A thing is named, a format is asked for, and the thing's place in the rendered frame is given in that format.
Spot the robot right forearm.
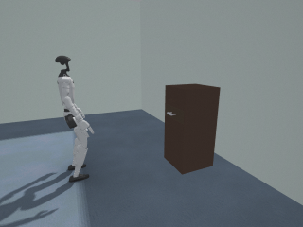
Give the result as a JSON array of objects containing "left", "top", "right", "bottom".
[{"left": 63, "top": 96, "right": 83, "bottom": 123}]

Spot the robot shin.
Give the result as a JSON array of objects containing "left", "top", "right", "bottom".
[
  {"left": 72, "top": 144, "right": 77, "bottom": 166},
  {"left": 74, "top": 146, "right": 88, "bottom": 178}
]

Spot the left robot hand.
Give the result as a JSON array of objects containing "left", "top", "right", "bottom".
[{"left": 76, "top": 108, "right": 85, "bottom": 118}]

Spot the right robot upper arm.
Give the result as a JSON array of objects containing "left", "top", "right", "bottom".
[{"left": 61, "top": 77, "right": 71, "bottom": 103}]

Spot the cabinet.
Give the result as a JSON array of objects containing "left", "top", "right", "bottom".
[{"left": 164, "top": 83, "right": 221, "bottom": 175}]

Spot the robot left shin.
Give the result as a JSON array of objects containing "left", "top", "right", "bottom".
[{"left": 72, "top": 144, "right": 77, "bottom": 166}]

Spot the right robot hand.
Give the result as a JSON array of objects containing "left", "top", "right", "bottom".
[{"left": 79, "top": 120, "right": 94, "bottom": 138}]

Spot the drawer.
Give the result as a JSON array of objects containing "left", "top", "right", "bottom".
[{"left": 166, "top": 104, "right": 184, "bottom": 124}]

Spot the robot right shin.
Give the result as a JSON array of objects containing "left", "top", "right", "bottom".
[{"left": 74, "top": 146, "right": 88, "bottom": 178}]

